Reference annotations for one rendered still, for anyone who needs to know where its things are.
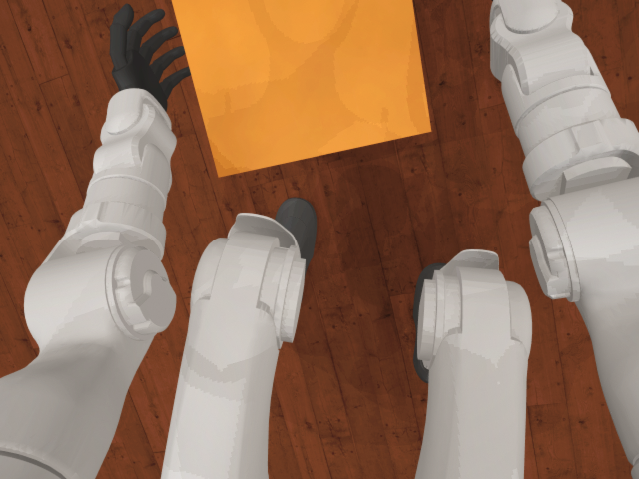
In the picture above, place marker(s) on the left robot forearm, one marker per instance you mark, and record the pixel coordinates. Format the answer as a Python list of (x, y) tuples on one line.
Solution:
[(127, 194)]

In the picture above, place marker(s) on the robot left thigh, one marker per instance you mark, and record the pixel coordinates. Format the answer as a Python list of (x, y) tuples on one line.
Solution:
[(219, 427)]

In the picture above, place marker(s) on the left robot hand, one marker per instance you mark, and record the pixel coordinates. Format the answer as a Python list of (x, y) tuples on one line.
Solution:
[(131, 62)]

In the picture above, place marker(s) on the right robot upper arm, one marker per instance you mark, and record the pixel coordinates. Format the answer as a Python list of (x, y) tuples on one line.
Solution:
[(585, 247)]

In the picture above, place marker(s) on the left robot upper arm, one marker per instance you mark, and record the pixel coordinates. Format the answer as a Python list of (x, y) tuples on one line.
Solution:
[(93, 316)]

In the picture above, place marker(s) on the carton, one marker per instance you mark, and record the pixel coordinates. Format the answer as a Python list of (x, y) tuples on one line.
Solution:
[(279, 81)]

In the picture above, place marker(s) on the robot right foot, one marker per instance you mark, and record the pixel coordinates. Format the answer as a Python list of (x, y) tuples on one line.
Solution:
[(427, 273)]

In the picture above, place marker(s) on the right robot forearm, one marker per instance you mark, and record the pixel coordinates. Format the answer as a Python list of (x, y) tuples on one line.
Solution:
[(560, 107)]

